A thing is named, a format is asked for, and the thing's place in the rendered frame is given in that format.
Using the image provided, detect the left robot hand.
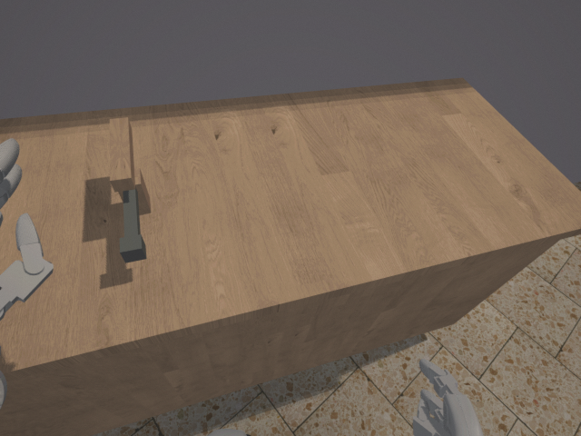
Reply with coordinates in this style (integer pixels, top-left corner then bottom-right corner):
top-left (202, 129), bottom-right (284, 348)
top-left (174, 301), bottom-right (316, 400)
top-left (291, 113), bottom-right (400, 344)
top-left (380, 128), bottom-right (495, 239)
top-left (0, 138), bottom-right (54, 321)

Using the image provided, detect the right robot hand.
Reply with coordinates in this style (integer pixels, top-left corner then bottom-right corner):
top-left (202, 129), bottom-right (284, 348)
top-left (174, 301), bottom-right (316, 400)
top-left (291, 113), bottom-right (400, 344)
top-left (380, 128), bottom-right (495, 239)
top-left (413, 359), bottom-right (484, 436)

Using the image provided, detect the counter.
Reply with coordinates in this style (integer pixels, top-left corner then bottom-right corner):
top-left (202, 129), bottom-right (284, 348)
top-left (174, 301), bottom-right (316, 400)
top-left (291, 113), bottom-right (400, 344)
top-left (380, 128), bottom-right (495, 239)
top-left (0, 78), bottom-right (581, 436)

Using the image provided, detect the tap lever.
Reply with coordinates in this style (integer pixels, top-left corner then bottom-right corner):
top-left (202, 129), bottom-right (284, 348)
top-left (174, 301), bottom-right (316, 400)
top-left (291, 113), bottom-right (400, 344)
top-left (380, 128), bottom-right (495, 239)
top-left (120, 187), bottom-right (146, 263)

